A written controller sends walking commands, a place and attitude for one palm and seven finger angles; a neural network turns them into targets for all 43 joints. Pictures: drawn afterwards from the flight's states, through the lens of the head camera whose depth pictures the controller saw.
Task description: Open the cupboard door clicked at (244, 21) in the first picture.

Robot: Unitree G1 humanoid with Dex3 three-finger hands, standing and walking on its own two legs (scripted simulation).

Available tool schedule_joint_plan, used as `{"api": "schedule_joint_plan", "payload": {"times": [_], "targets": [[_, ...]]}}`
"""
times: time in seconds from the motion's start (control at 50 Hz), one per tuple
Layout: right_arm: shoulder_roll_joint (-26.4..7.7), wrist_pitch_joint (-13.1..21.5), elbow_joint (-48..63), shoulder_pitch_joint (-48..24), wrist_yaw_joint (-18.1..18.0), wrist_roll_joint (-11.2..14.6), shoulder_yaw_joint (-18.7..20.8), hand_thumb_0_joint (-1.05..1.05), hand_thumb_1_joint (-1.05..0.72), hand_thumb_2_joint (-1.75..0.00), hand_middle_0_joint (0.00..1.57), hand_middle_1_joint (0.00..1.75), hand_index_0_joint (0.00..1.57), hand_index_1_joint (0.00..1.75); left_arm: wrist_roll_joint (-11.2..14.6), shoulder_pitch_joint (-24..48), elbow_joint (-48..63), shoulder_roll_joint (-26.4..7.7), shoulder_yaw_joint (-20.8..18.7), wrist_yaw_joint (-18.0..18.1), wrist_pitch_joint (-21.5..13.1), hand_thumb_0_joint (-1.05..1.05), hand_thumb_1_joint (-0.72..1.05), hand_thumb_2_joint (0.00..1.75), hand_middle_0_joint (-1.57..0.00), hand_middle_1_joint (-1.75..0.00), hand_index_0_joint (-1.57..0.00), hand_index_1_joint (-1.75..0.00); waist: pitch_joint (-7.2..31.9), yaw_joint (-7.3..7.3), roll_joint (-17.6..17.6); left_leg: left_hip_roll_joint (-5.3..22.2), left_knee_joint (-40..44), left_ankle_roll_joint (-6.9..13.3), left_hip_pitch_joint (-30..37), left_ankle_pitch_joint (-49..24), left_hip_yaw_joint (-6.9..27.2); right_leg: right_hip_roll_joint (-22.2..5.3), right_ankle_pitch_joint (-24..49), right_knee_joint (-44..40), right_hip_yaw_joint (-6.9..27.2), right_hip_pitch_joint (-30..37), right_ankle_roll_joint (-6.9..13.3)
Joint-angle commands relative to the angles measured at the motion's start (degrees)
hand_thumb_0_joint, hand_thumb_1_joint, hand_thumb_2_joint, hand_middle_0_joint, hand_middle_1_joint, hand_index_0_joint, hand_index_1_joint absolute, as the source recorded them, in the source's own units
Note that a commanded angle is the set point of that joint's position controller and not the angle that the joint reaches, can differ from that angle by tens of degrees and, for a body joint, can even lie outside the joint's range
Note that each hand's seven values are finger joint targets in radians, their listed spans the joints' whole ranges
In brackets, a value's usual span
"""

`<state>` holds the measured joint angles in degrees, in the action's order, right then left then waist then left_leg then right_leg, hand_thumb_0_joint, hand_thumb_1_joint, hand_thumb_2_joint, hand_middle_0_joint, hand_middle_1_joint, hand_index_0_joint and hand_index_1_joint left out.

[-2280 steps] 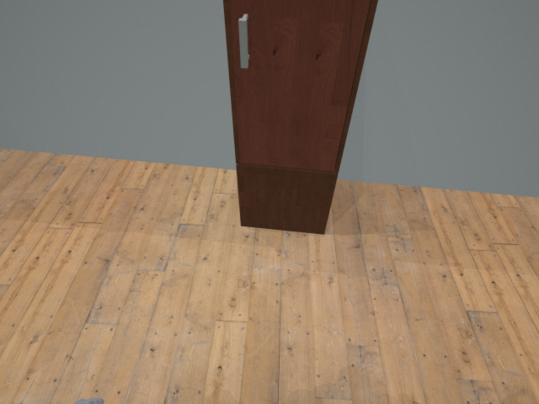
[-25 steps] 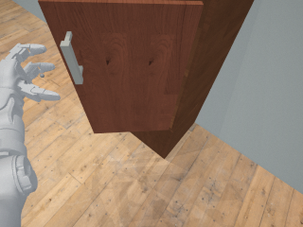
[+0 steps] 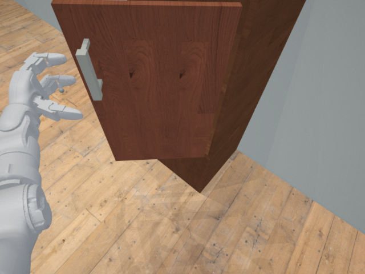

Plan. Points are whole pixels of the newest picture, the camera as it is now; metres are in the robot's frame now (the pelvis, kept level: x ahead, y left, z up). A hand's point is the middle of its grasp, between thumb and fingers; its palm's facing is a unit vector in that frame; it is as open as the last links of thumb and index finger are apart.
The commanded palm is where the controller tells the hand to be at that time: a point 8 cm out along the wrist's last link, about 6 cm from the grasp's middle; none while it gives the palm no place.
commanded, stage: slide the fingers in behind the handle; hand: left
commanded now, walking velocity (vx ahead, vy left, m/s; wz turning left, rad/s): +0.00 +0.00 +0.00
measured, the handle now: (92, 71) +0.53 +0.19 +0.14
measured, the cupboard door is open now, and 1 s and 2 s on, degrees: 45 44 44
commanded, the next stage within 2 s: close the thumb around the handle in 1.54 s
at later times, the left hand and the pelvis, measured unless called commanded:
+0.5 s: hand (79, 90) +0.47 +0.21 +0.13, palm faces +0.05 -1.00 +0.02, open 14.0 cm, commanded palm +0.45 +0.25 +0.13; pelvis +0.00 -0.01 +0.00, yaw -1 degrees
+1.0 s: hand (89, 90) +0.47 +0.19 +0.13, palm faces +0.04 -1.00 +0.03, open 14.0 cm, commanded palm +0.45 +0.23 +0.13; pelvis +0.00 +0.00 +0.00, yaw +0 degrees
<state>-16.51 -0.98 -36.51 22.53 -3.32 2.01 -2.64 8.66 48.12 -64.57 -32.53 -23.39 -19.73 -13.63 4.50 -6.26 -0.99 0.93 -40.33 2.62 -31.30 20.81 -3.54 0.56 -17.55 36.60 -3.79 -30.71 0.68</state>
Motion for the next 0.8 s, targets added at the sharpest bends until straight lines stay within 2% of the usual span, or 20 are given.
{"api": "schedule_joint_plan", "payload": {"times": [0.0,0.02,0.06,0.08,0.12,0.16,0.22,0.26,0.28,0.32,0.36,0.38,0.46,0.52,0.56,0.62,0.68,0.74,0.76,0.78], "targets": [[-9.8,1.6,4.8,5.3,-0.8,0.2,3.7,0.00,-0.90,-0.90,0.20,0.30,0.20,0.30,1.9,25.1,12.2,-13.8,-0.9,-0.6,-3.6,0.00,-0.50,0.30,-0.30,-1.20,-0.30,-1.20,19.4,-0.20,-4.0,0.4,4.2,-0.7,14.2,-21.4,5.2,1.3,17.8,-2.9,1.9,6.5,0.7],[-10.0,1.5,4.6,5.6,-0.9,0.2,3.8,0.00,-0.90,-0.90,0.20,0.30,0.20,0.30,1.7,25.1,11.7,-14.5,-1.3,-0.4,-3.4,0.00,-0.50,0.30,-0.30,-1.20,-0.30,-1.20,19.2,-0.37,-2.9,0.4,4.3,-0.7,13.7,-20.7,5.3,1.3,17.4,-2.9,2.0,6.5,0.6],[-9.7,1.7,4.6,5.3,-0.8,0.2,3.8,0.00,-0.90,-0.90,0.20,0.30,0.20,0.30,1.3,26.9,13.7,-13.3,0.0,0.0,-3.6,0.00,-0.50,0.30,-0.30,-1.20,-0.30,-1.20,19.5,-0.51,-5.9,0.3,4.4,-0.8,14.5,-20.1,5.3,1.2,16.4,-3.0,2.0,5.7,0.7],[-9.6,1.7,4.6,5.8,-0.9,0.2,3.9,0.00,-0.90,-0.90,0.20,0.30,0.20,0.30,1.6,26.8,13.6,-12.1,0.6,0.4,-3.8,0.00,-0.50,0.30,-0.30,-1.20,-0.30,-1.20,19.3,-0.85,-4.0,0.4,4.1,-0.7,14.8,-20.9,5.6,1.3,16.5,-2.9,1.8,5.7,0.8],[-9.8,1.8,4.5,5.7,-0.7,0.0,3.9,0.00,-0.90,-0.90,0.20,0.30,0.20,0.30,1.5,26.2,13.7,-14.1,-1.5,1.3,-3.8,0.00,-0.50,0.30,-0.30,-1.20,-0.30,-1.20,20.2,-0.15,-4.0,0.4,4.4,-0.8,14.3,-19.8,5.6,1.4,16.1,-2.9,2.0,6.3,0.7],[-9.6,1.9,4.1,5.7,-0.7,0.1,3.8,0.00,-0.90,-0.90,0.20,0.30,0.20,0.30,1.0,27.9,12.6,-13.1,-0.2,1.8,-3.6,0.00,-0.50,0.30,-0.30,-1.20,-0.30,-1.20,17.7,-1.11,-3.9,0.3,4.5,-0.6,12.8,-17.6,5.3,1.3,15.0,-3.3,2.1,5.5,0.6],[-9.6,2.1,4.0,5.9,-0.5,-0.1,3.8,0.00,-0.90,-0.90,0.20,0.30,0.20,0.30,0.3,28.8,13.8,-14.0,-1.1,3.0,-4.3,0.00,-0.50,0.30,-0.30,-1.20,-0.30,-1.20,20.2,-0.62,-5.8,0.1,4.3,-0.7,14.2,-18.6,5.3,1.3,15.7,-2.8,2.3,6.1,0.7],[-9.4,2.3,4.4,5.9,-0.4,-0.1,4.0,0.00,-0.90,-0.90,0.20,0.30,0.20,0.30,0.3,27.3,14.5,-13.7,-1.5,3.3,-4.8,0.00,-0.50,0.30,-0.30,-1.20,-0.30,-1.20,22.2,-0.03,-4.9,0.1,4.0,-0.7,14.6,-20.0,5.1,1.4,17.2,-2.5,2.5,7.4,0.6],[-9.5,2.2,4.3,6.2,-0.4,-0.2,3.9,0.00,-0.90,-0.90,0.20,0.30,0.20,0.30,0.5,26.8,14.1,-14.2,-1.9,3.4,-4.9,0.00,-0.50,0.30,-0.30,-1.20,-0.30,-1.20,21.6,-0.02,-3.8,0.1,3.9,-0.6,13.8,-20.6,5.1,1.4,17.8,-2.4,2.2,8.2,0.8],[-9.2,2.3,4.6,5.7,-0.1,0.0,4.0,0.00,-0.90,-0.90,0.20,0.30,0.20,0.30,0.4,25.7,14.0,-11.5,-0.1,3.3,-4.6,0.00,-0.50,0.30,-0.30,-1.20,-0.30,-1.20,20.8,0.12,-5.6,0.1,4.0,-0.8,14.4,-20.9,4.9,1.4,17.7,-2.4,2.3,6.9,0.7],[-9.4,2.3,4.4,6.0,0.0,0.0,4.1,0.00,-0.90,-0.90,0.20,0.30,0.20,0.30,0.5,26.5,13.8,-11.6,-0.2,3.6,-4.1,0.00,-0.50,0.30,-0.30,-1.20,-0.30,-1.20,19.9,-0.47,-2.9,0.2,4.2,-0.6,13.5,-20.0,4.9,1.5,17.7,-2.7,2.1,7.2,0.5],[-9.5,2.2,4.7,6.1,-0.1,0.0,4.1,0.00,-0.90,-0.90,0.20,0.30,0.20,0.30,0.7,25.0,13.2,-13.0,-1.6,3.8,-4.0,0.00,-0.50,0.30,-0.30,-1.20,-0.30,-1.20,20.1,0.23,-1.6,0.1,4.0,-0.4,12.5,-20.3,4.7,1.5,18.3,-2.5,2.1,8.5,0.7],[-9.2,2.1,4.9,5.5,-0.2,0.1,3.8,0.00,-0.90,-0.90,0.20,0.30,0.20,0.30,0.2,27.2,13.2,-12.0,-0.2,4.0,-3.4,0.00,-0.50,0.30,-0.30,-1.20,-0.30,-1.20,18.3,-0.66,-2.8,-0.2,4.3,-0.1,11.0,-17.8,3.9,1.2,18.2,-3.0,2.8,8.4,0.4],[-9.0,2.3,4.7,5.7,-0.1,0.0,4.0,0.00,-0.90,-0.90,0.20,0.30,0.20,0.30,0.4,28.0,15.5,-11.2,-0.1,4.2,-4.6,0.00,-0.50,0.30,-0.30,-1.20,-0.30,-1.20,21.4,-0.52,-4.8,0.0,3.7,-0.5,14.2,-20.3,4.5,1.4,18.9,-2.4,2.6,7.8,0.6],[-9.0,2.4,4.7,5.6,-0.1,0.0,4.1,0.00,-0.90,-0.90,0.20,0.30,0.20,0.30,0.9,25.8,15.2,-10.8,-0.4,4.0,-4.7,0.00,-0.50,0.30,-0.30,-1.20,-0.30,-1.20,22.2,-0.06,-3.3,0.0,3.6,-0.5,14.1,-21.2,4.3,1.4,20.2,-2.3,2.6,9.1,0.5],[-8.9,2.2,4.6,5.3,0.0,0.1,4.0,0.00,-0.90,-0.90,0.20,0.30,0.20,0.30,1.3,25.1,14.5,-9.0,0.8,3.6,-4.0,0.00,-0.50,0.30,-0.30,-1.20,-0.30,-1.20,20.2,-0.30,-2.9,-0.1,3.5,-0.3,13.4,-21.6,4.1,1.4,20.8,-2.3,2.4,8.5,0.5],[-9.1,2.0,4.8,5.3,-0.3,0.1,3.9,0.00,-0.90,-0.90,0.20,0.30,0.20,0.30,1.3,25.5,12.9,-10.5,-0.2,3.9,-3.1,0.00,-0.50,0.30,-0.30,-1.20,-0.30,-1.20,17.8,-0.43,-0.6,-0.4,3.8,0.1,10.4,-18.3,3.7,1.2,19.4,-2.8,2.6,9.1,0.4],[-8.8,2.3,4.8,5.0,-0.2,0.1,4.0,0.00,-0.90,-0.90,0.20,0.30,0.20,0.30,0.7,27.9,16.2,-9.7,0.8,4.3,-4.0,0.00,-0.50,0.30,-0.30,-1.20,-0.30,-1.20,20.5,-0.52,-3.5,-0.3,3.7,-0.3,13.0,-19.4,4.2,1.2,19.1,-2.4,2.6,8.3,0.5],[-8.5,2.5,4.7,4.6,-0.2,0.1,4.0,0.00,-0.90,-0.90,0.20,0.30,0.20,0.30,0.7,28.9,17.8,-8.2,2.1,4.5,-4.6,0.00,-0.50,0.30,-0.30,-1.20,-0.30,-1.20,21.4,-0.65,-6.2,-0.2,3.5,-0.6,15.0,-20.4,4.4,1.2,19.0,-2.3,2.5,7.3,0.6],[-8.5,2.6,4.5,5.0,-0.1,0.1,4.1,0.00,-0.90,-0.90,0.20,0.30,0.20,0.30,1.1,29.3,18.3,-6.5,3.1,4.7,-5.0,0.00,-0.50,0.30,-0.30,-1.20,-0.30,-1.20,22.1,-1.03,-5.7,0.0,3.0,-0.6,16.6,-22.0,5.0,1.5,19.0,-2.0,2.2,6.4,0.7]]}}
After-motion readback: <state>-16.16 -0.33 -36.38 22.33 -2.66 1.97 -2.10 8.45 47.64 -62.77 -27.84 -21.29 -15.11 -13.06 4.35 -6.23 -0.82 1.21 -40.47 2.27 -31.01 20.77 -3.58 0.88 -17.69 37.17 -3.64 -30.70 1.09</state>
